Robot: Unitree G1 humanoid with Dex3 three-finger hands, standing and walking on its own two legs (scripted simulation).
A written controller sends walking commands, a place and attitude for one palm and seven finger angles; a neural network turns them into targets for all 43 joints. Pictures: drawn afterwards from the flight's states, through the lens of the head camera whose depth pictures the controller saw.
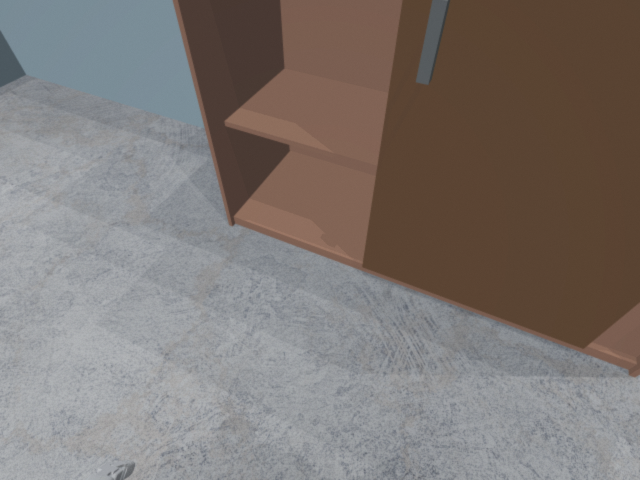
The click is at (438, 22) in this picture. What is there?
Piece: wardrobe's sliding door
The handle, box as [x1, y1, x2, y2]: [416, 0, 449, 84]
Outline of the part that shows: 449,0 432,0 416,78 417,82 428,84 431,79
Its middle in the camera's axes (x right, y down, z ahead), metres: +0.23 -0.41 +0.78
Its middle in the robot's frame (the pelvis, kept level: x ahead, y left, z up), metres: +0.89 -0.18 +0.15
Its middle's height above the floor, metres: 0.92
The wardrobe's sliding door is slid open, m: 0.60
